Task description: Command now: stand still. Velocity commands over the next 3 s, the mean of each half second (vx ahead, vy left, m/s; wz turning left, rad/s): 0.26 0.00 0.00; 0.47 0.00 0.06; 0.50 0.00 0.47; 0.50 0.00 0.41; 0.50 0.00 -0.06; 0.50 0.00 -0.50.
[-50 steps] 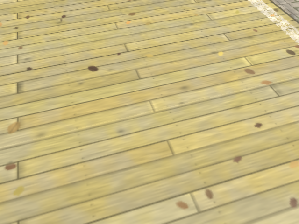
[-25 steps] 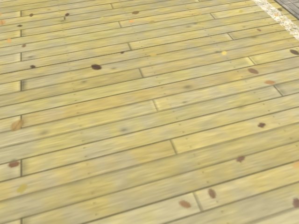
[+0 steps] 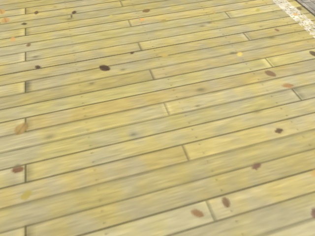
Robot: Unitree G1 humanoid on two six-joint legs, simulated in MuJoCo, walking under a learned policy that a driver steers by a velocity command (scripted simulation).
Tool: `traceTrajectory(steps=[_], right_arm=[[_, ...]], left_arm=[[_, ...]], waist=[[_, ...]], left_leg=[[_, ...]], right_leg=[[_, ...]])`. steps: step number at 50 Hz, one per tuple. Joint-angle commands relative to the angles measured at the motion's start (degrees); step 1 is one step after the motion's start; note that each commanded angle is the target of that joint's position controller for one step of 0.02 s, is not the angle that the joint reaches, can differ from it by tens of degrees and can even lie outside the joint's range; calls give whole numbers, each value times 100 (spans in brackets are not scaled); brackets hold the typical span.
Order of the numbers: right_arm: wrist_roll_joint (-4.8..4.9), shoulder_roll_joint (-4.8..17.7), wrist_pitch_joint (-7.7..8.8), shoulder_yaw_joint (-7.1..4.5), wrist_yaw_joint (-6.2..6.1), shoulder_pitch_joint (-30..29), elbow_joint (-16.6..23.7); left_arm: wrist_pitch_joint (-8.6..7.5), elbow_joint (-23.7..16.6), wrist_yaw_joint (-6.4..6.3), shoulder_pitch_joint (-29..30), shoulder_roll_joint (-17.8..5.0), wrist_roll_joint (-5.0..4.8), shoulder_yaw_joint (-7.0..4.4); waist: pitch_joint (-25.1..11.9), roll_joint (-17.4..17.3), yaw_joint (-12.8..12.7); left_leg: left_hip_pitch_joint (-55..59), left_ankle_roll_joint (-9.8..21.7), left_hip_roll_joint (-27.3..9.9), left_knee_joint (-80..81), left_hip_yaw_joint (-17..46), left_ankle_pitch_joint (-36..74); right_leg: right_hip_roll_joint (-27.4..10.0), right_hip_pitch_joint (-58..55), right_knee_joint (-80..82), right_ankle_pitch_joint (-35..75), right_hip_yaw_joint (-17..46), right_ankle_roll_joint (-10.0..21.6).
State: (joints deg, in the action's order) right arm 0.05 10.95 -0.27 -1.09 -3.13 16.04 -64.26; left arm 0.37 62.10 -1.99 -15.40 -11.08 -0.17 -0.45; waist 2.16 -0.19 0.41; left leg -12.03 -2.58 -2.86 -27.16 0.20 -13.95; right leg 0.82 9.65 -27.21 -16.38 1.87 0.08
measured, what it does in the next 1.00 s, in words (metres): walks ahead: right foot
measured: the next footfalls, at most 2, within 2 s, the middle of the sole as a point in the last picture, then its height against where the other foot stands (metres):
right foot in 0.74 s outside the picture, level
left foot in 1.30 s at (127, 188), level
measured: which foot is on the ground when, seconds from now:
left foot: down 0.00-0.76, up 0.78-1.00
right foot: down 0.00-0.28, up 0.30-0.72, down 0.74-1.00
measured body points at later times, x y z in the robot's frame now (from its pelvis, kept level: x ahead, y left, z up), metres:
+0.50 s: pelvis +0.11 +0.04 +0.01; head +0.12 +0.06 +0.46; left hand +0.22 +0.30 -0.13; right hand +0.01 -0.18 -0.13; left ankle +0.02 +0.13 -0.74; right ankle +0.15 -0.11 -0.66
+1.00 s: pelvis +0.40 -0.01 +0.01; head +0.41 -0.01 +0.46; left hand +0.41 +0.25 -0.14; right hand +0.51 -0.27 -0.12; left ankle +0.47 +0.16 -0.65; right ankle +0.39 -0.09 -0.74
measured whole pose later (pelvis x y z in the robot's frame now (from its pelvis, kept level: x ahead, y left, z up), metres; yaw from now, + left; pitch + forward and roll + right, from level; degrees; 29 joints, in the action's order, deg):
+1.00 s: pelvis +0.40 -0.01 +0.01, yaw +3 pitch +0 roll -2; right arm 1.7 14.6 4.4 -3.7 -1.3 12.1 -52.5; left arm -6.4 59.3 1.4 -16.5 -13.2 0.6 -2.9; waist 0.7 -2.7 -1.9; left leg -38.4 2.5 -7.2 -62.6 4.0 -10.6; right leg 4.3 6.6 -15.5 -9.1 -6.4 4.4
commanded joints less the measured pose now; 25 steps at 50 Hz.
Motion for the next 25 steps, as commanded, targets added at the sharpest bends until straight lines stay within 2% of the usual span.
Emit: traceTrajectory(steps=[1, 2, 3, 5, 6, 7, 9, 10, 11, 12, 13, 14, 15, 16, 17, 18, 19, 20, 21, 22, 25], right_arm=[[1, 529, 23, -75, -15, 386, 64], [2, 523, 23, -73, -15, 398, 62], [2, 452, 16, -57, -19, 505, 5], [62, 483, 7, -85, -46, 494, 29], [62, 503, 36, -93, -49, 411, 97], [61, 437, 100, -80, -31, 305, 178], [75, 191, 295, -32, 72, 176, 314], [102, 195, 390, -32, 137, 110, 378], [151, 217, 470, -45, 195, 151, 415], [189, 183, 531, -42, 235, 362, 388], [196, 186, 573, -69, 250, 864, 211], [129, 340, 582, -144, 249, 1358, -10], [94, 818, 591, -295, 236, 2150, -173], [80, 1446, 653, -411, 332, 2717, -188], [-5, 1078, 726, -279, 336, 2217, -69], [24, 793, 765, -206, 342, 1734, 114], [41, 712, 765, -170, 377, 1440, 225], [44, 632, 735, -131, 398, 1308, 278], [21, 441, 684, -70, 395, 1378, 267], [-4, 366, 635, -40, 371, 1549, 234], [-45, 565, 548, -44, 255, 1713, 290]], left_arm=[[-31, -81, -18, -334, -537, -1, -80], [-31, -75, -19, -348, -530, -2, -77], [-24, -18, -26, -453, -479, -1, -65], [2, -43, -64, -479, -688, -75, -141], [-13, -94, -72, -496, -765, -94, -170], [-59, -116, -62, -590, -838, -114, -199], [-182, -85, -21, -916, -1109, -165, -311], [-223, -110, -12, -901, -1148, -174, -342], [-260, -205, -1, -684, -1084, -159, -329], [-284, -318, 16, -372, -1043, -187, -316], [-278, -449, 35, 26, -988, -238, -297], [-293, -556, 46, 240, -890, -236, -278], [-357, -653, 72, 359, -528, -177, -181], [-488, -900, 45, 406, -406, -164, -160], [-577, -873, 70, 344, -557, -245, -195], [-637, -819, 137, 245, -551, -287, -190], [-685, -758, 171, 215, -564, -245, -209], [-716, -778, 186, 352, -708, -194, -277], [-719, -807, 221, 488, -784, -150, -330], [-698, -812, 265, 526, -692, -144, -333], [-612, -1048, 329, 1133, -351, -127, -242]], waist=[[157, 0, -2], [160, 0, -3], [22, 23, -6], [258, 188, -39], [524, 270, -76], [729, 429, -135], [743, 1074, -255], [808, 1159, -246], [873, 1105, -107], [914, 1067, 109], [880, 904, 422], [756, 459, 575], [353, -835, 798], [116, -1961, 848], [366, -1192, 508], [656, -736, 305], [620, -505, 216], [645, -410, 178], [574, -473, 202], [466, -576, 221], [492, -462, 287]], left_leg=[[87, 87, 86, 365, -116, 622], [83, 89, 88, 363, -115, 620], [137, 99, 165, 340, -203, 120], [-216, 218, 410, -38, -439, -1541], [-561, 295, 419, -198, -423, -2059], [-884, 349, 414, -440, -410, -2095], [-1365, 382, 421, -1445, -513, -1287], [-1369, 496, 250, -1826, -306, -1167], [-1299, 628, 151, -1808, -203, -1291], [-927, 764, 113, -1208, -205, -1348], [33, 850, 198, -218, -301, -1005], [871, 772, 266, 190, -161, -528], [1732, 1016, -695, 958, 1386, -1033], [2148, 1717, -1875, 1831, 3806, -1533], [1852, 1858, -2097, 1884, 4131, -1664], [1684, 1692, -1888, 1814, 3398, -1361], [1640, 1489, -1574, 1843, 2681, -968], [1659, 1318, -1375, 1881, 2118, -244], [1649, 1165, -1127, 1883, 1565, 570], [1679, 1114, -986, 1857, 1217, 1186], [1472, 1191, -867, 1955, 729, 1892]], right_leg=[[-104, 378, 553, 855, 54, 87], [-104, 382, 550, 851, 51, 85], [-52, 329, 590, 262, 4, 101], [-37, 637, 644, -1853, 109, 313], [-201, 864, 789, -2633, 354, 457], [-474, 928, 976, -3033, 750, 620], [-1314, 590, 1525, -3368, 1966, 1089], [-1647, 765, 1722, -3302, 2459, 1304], [-1730, 892, 1752, -3092, 2523, 1341], [-1625, 1083, 1607, -2825, 2250, 1219], [-1278, 1526, 1281, -2416, 1689, 962], [-797, 1897, 531, -1620, 1036, 707], [-118, 2525, -1417, -789, -1, 313], [306, 3454, -2936, -1434, -196, 199], [-59, 3797, -3970, -1340, 309, 305], [-320, 4037, -4327, -778, 372, 422], [-500, 4026, -4256, -252, 279, 488], [-632, 4029, -3967, 136, 185, 498], [-710, 3842, -3712, 364, 58, 470], [-702, 3707, -3532, 503, -81, 416], [-622, 3594, -2609, 926, -337, 204]])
